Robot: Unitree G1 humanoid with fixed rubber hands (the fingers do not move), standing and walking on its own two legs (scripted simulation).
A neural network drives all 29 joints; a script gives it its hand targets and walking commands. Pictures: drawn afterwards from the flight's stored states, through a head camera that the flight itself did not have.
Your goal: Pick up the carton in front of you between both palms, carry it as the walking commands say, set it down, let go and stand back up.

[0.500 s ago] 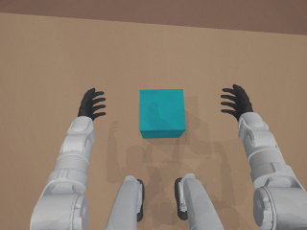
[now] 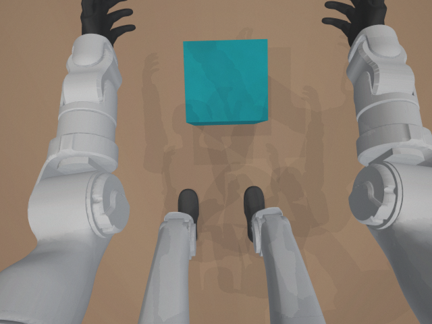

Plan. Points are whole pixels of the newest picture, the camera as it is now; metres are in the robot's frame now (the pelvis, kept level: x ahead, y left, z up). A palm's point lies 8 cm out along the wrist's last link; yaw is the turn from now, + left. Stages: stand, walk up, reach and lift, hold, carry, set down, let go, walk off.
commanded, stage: reach and lift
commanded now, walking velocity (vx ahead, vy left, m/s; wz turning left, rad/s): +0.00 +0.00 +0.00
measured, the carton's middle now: (224, 89) +0.52 -0.02 -0.53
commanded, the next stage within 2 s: none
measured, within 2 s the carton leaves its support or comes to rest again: leaves its support in 1.68 s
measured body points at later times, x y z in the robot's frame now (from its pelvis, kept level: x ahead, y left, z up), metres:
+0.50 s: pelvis -0.04 +0.01 -0.21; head +0.33 +0.00 +0.04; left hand +0.54 +0.17 -0.37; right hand +0.52 -0.22 -0.37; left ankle +0.06 +0.13 -0.62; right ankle +0.06 -0.12 -0.62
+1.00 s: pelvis -0.04 +0.01 -0.29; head +0.34 -0.01 -0.06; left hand +0.55 +0.16 -0.46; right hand +0.54 -0.20 -0.46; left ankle +0.06 +0.13 -0.62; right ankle +0.05 -0.12 -0.62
